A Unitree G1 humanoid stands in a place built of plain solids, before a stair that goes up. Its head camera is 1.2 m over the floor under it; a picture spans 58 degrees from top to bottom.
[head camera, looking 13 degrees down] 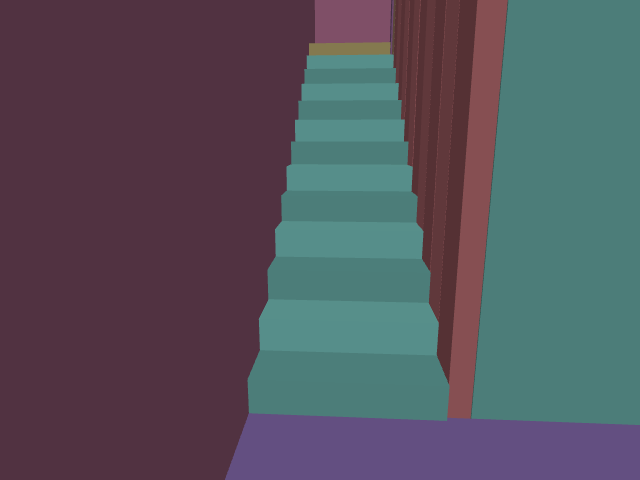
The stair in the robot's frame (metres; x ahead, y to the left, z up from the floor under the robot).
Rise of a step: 0.17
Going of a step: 0.27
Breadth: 0.88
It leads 4 degrees to the right of straight ahead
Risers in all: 13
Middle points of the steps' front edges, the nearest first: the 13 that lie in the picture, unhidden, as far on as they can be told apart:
1.70 -0.12 0.17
1.97 -0.14 0.34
2.24 -0.15 0.51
2.51 -0.17 0.68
2.79 -0.19 0.85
3.06 -0.20 1.02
3.33 -0.22 1.19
3.60 -0.24 1.36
3.87 -0.25 1.53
4.14 -0.27 1.70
4.42 -0.29 1.87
4.69 -0.30 2.04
4.96 -0.32 2.21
